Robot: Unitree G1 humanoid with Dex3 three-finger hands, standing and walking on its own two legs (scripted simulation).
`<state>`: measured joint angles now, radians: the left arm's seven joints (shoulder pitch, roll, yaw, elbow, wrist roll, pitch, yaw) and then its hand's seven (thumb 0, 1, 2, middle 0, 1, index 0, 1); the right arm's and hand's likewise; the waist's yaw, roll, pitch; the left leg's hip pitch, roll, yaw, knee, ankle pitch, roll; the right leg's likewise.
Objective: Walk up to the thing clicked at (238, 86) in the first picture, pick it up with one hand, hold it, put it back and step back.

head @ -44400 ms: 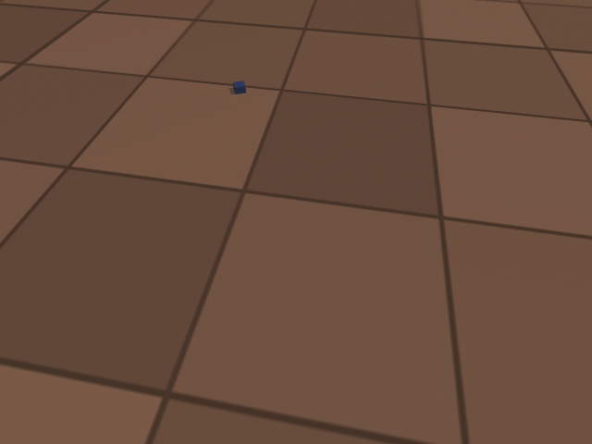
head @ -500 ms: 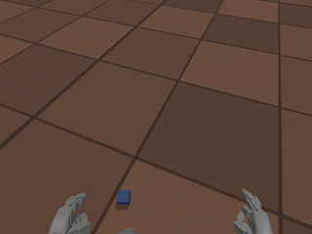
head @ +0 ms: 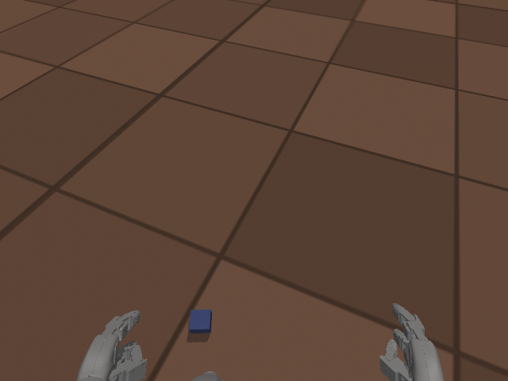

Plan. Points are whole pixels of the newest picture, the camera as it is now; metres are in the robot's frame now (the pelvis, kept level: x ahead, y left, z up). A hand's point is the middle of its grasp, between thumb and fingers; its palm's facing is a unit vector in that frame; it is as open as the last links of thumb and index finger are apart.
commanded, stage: home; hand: left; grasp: from above
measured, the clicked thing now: (200, 321) +0.43 +0.20 -0.69
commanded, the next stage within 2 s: stand in 0.78 s
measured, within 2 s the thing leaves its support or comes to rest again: neither
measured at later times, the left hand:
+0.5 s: hand (144, 363) +0.17 +0.18 -0.04, palm faces +0.04 -0.98 -0.21, open 7.4 cm
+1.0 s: hand (134, 373) +0.16 +0.20 -0.08, palm faces +0.00 -0.95 -0.32, open 7.4 cm
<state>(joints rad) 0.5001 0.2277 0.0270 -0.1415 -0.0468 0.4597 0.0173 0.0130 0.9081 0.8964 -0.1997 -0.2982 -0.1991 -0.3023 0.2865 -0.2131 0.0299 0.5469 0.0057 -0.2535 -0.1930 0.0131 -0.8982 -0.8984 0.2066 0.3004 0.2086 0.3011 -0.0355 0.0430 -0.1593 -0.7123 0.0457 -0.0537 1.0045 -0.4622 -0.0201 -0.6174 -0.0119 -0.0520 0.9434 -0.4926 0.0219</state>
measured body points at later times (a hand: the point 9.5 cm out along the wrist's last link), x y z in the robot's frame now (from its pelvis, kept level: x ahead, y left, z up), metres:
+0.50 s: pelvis +0.01 +0.00 +0.00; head +0.02 +0.00 +0.45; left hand +0.16 +0.23 -0.03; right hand +0.16 -0.25 -0.06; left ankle +0.02 +0.13 -0.68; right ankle -0.01 -0.14 -0.68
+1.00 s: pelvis -0.01 +0.00 +0.01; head +0.02 +0.00 +0.46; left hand +0.16 +0.25 -0.06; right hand +0.15 -0.26 -0.09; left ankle +0.02 +0.13 -0.68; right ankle -0.01 -0.14 -0.68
